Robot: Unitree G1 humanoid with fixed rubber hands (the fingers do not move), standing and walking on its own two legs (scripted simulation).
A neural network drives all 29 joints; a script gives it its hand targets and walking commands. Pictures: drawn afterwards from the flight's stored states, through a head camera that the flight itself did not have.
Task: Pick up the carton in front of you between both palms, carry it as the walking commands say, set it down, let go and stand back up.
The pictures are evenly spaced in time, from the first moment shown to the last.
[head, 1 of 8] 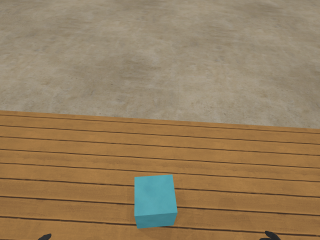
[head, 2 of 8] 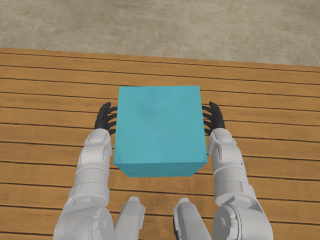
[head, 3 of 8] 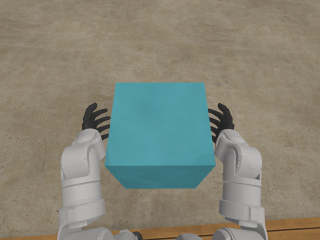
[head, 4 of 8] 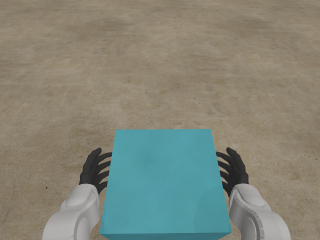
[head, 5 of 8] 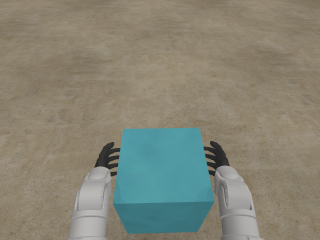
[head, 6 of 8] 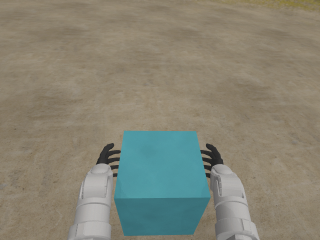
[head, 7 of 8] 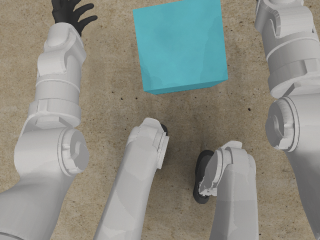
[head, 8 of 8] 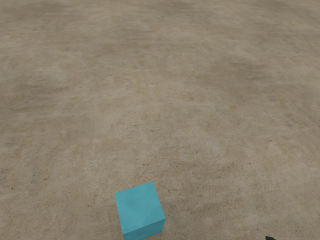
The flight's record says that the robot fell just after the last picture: no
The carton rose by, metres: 0.69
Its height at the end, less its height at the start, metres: -0.12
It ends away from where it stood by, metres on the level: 5.13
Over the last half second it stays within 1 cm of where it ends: yes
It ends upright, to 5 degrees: yes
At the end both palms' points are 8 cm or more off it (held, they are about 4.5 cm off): yes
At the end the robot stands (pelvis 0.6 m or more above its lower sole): yes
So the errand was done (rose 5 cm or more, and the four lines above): yes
